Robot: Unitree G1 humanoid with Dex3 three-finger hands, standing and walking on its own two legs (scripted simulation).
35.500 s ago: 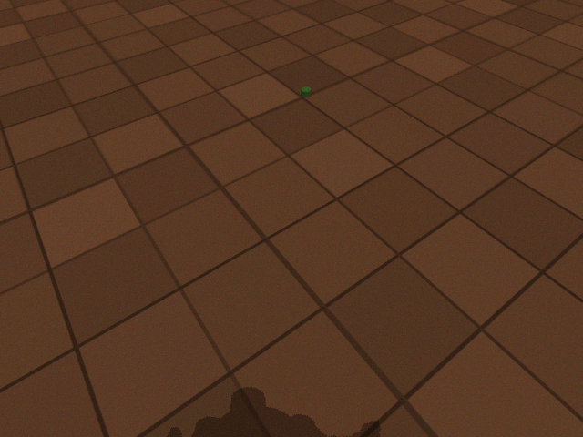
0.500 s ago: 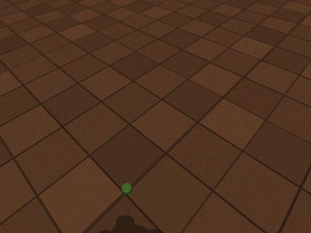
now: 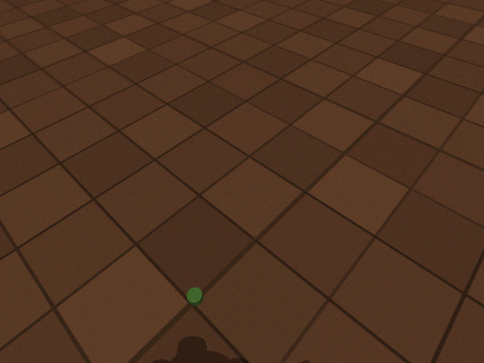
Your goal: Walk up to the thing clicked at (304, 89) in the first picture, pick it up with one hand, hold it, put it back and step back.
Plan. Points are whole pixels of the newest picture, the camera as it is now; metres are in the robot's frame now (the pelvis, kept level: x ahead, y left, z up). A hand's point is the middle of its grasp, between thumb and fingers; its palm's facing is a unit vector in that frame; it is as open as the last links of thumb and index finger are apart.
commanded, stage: stand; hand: left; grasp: from above
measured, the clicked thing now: (195, 296) +0.50 +0.23 -0.76
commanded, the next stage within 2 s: step back in 0.76 s
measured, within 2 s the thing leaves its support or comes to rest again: neither
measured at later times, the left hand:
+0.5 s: hand out of the picture +0.06 +0.25 -0.16, palm faces +0.01 -0.94 -0.34, open 7.3 cm
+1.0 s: hand out of the picture +0.06 +0.28 -0.17, palm faces +0.00 -0.92 -0.39, open 7.3 cm
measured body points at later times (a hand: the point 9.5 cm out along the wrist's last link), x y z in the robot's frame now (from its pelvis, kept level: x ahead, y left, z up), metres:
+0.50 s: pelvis +0.00 +0.00 +0.00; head +0.01 +0.00 +0.45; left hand +0.06 +0.30 -0.13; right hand +0.07 -0.29 -0.14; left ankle +0.00 +0.12 -0.75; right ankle -0.01 -0.13 -0.75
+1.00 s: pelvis -0.05 +0.00 -0.02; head +0.02 +0.00 +0.43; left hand +0.06 +0.32 -0.14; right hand +0.05 -0.31 -0.14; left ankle +0.00 +0.12 -0.75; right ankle -0.01 -0.13 -0.75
